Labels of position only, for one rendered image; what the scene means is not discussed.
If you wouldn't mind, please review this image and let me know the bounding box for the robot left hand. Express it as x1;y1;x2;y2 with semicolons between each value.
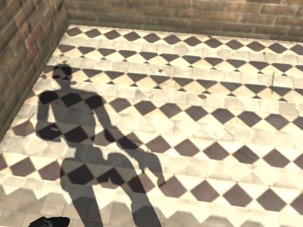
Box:
28;217;70;227

